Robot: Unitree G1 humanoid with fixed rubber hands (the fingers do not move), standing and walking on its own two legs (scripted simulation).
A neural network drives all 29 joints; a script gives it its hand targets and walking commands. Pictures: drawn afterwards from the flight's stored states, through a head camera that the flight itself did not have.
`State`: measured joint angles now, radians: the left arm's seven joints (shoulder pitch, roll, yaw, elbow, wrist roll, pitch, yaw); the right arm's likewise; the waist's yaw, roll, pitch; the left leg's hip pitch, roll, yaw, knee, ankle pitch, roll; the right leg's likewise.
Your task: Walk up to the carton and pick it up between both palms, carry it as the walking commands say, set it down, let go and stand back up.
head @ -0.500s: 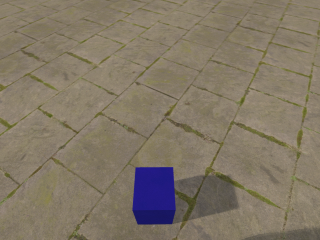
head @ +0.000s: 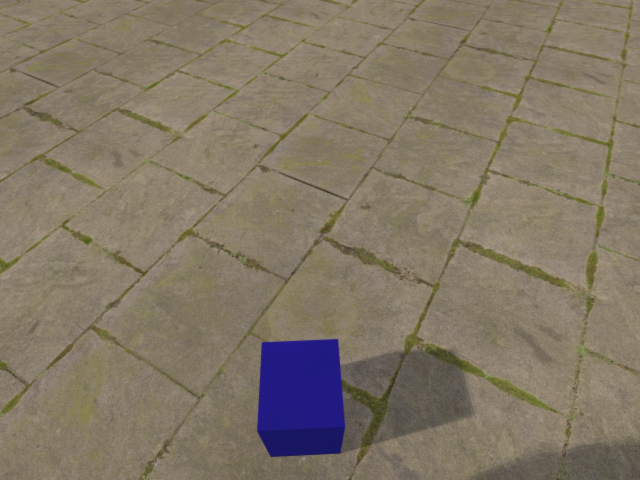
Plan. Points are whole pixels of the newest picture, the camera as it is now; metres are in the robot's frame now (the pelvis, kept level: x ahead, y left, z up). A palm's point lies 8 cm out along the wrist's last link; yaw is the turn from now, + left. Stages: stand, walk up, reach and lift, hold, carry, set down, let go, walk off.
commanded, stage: walk up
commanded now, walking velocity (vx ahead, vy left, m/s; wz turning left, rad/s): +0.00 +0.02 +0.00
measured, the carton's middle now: (302, 400) +0.40 +0.03 -0.62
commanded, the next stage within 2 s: stand in 0.46 s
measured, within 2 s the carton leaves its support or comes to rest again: neither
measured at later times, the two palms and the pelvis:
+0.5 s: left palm out of the picture +0.01 +0.20 -0.14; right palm out of the picture -0.02 -0.24 -0.14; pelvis +0.02 -0.03 +0.01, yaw +0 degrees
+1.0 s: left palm out of the picture +0.13 +0.20 -0.13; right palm (484, 473) +0.14 -0.22 -0.14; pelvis -0.02 -0.02 -0.02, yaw +3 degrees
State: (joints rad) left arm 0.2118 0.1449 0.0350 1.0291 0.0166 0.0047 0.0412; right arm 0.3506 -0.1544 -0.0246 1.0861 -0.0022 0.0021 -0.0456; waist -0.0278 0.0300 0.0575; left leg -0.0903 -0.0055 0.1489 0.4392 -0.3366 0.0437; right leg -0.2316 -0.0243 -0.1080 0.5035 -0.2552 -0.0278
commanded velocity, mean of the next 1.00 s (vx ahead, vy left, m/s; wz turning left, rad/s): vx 0.00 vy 0.00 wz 0.00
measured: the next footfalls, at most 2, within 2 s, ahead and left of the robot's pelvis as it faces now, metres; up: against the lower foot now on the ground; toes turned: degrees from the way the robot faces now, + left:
none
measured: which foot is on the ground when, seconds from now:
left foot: down 0.00-1.00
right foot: down 0.00-1.00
